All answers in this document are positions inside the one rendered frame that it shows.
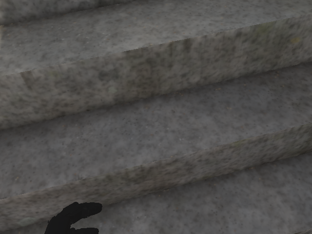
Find left robot hand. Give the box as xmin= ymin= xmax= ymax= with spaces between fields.
xmin=44 ymin=202 xmax=102 ymax=234

